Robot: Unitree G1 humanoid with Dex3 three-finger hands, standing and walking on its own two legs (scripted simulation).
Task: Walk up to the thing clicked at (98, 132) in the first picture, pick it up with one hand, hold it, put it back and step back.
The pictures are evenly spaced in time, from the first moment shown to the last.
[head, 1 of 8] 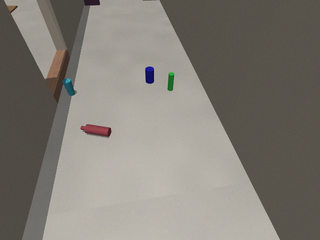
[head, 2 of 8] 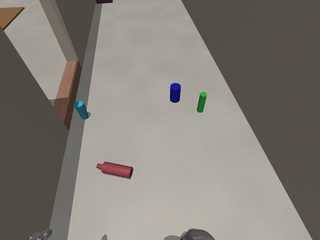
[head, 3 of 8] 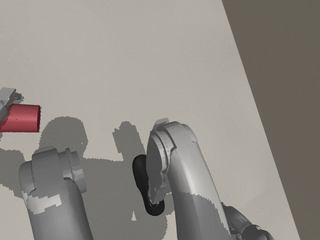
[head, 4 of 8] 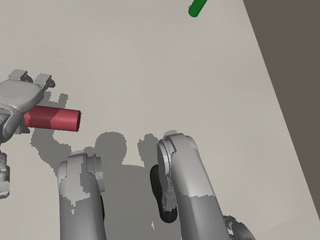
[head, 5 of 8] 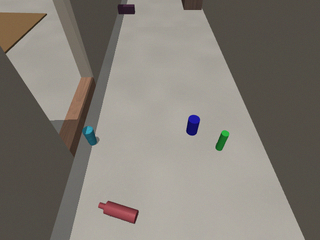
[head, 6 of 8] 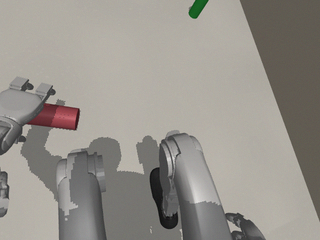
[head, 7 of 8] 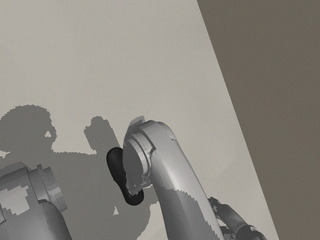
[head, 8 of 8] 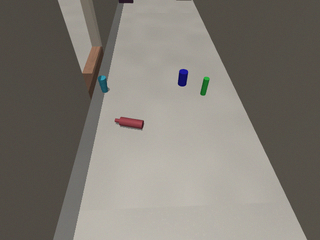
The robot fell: no
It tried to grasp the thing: yes
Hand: left
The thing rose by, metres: 0.00
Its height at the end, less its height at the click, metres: +0.00
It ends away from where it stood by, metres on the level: 0.07
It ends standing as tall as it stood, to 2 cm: yes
